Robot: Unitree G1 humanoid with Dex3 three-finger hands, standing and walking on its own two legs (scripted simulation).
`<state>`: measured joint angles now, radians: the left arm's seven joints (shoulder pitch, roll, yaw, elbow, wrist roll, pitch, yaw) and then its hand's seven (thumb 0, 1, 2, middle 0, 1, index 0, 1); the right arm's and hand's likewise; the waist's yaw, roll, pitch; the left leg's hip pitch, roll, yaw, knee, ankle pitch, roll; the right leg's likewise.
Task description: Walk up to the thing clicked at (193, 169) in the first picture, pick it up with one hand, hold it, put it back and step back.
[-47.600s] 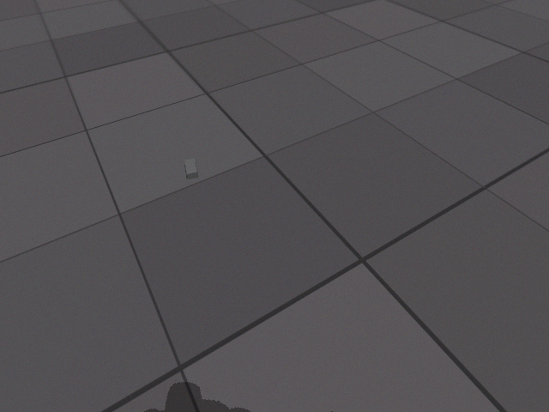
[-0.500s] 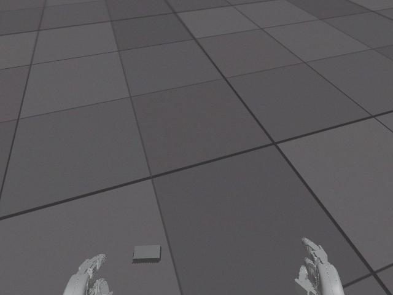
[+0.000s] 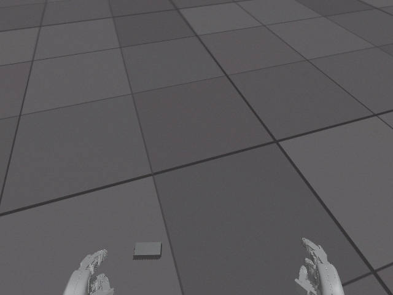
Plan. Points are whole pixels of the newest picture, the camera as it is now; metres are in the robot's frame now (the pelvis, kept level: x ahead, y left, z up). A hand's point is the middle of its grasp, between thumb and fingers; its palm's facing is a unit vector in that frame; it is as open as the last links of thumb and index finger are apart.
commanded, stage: stand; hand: left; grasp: from above
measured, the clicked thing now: (148, 249) +0.46 +0.23 -0.69
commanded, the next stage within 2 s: none
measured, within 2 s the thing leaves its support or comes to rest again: neither
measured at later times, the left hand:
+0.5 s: hand out of the picture +0.05 +0.24 -0.11, palm faces +0.05 -0.94 -0.33, open 7.4 cm
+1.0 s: hand out of the picture +0.04 +0.25 -0.09, palm faces +0.05 -0.94 -0.34, open 7.4 cm
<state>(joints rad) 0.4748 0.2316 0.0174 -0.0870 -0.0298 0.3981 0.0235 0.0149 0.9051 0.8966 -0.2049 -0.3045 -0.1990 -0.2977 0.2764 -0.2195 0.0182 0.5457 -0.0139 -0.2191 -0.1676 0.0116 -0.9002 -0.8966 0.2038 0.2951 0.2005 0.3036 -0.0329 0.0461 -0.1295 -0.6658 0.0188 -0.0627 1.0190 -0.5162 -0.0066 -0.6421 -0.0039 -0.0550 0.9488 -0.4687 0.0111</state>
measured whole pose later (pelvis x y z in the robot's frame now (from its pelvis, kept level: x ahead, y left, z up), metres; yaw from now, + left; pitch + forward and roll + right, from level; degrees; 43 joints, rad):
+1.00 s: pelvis -0.01 +0.00 +0.07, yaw +1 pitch -4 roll +0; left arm 0.15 0.30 0.04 1.14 0.03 0.00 0.02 0.01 0.91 0.90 -0.21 -0.30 -0.20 -0.30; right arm 0.15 -0.30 -0.04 1.12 -0.02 0.00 -0.02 0.00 -0.90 -0.90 0.20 0.30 0.20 0.30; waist 0.01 0.02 0.06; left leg -0.11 -0.02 -0.05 0.37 -0.19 0.00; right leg -0.10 -0.04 -0.05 0.36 -0.19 0.02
